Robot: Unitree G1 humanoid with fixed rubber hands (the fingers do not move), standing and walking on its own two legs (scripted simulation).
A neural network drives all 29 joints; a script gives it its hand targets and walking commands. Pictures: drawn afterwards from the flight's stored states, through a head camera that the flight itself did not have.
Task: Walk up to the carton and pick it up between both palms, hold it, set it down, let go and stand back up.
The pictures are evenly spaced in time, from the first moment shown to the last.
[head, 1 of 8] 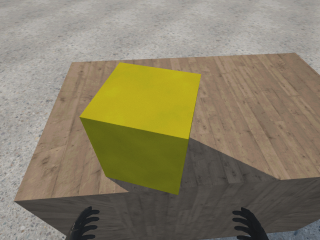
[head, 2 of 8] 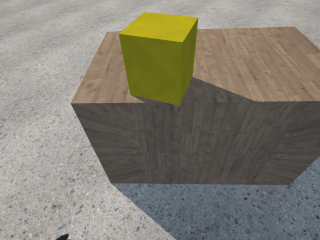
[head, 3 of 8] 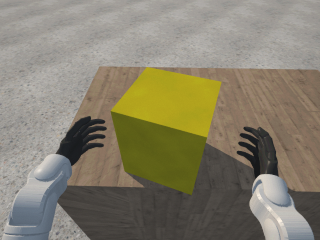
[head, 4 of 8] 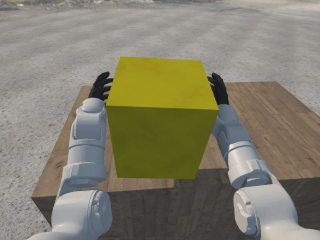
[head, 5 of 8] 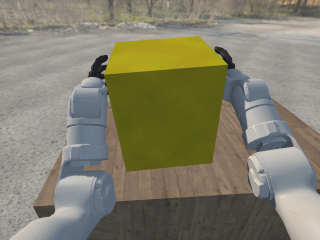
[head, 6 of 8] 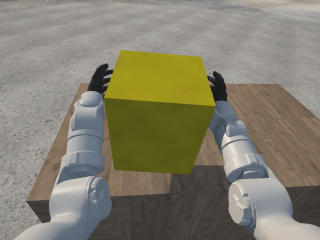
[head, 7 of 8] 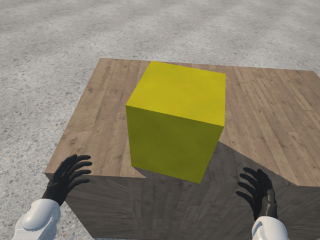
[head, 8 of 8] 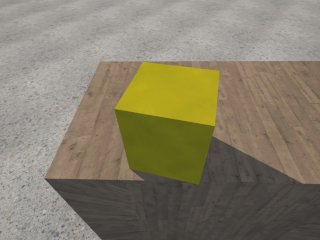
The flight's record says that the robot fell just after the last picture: no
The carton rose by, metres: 0.21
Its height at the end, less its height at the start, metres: +0.00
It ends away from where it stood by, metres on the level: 0.01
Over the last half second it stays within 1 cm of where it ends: yes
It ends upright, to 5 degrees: yes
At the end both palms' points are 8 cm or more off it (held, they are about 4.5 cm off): yes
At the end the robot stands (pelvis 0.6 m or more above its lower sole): yes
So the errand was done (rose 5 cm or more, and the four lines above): yes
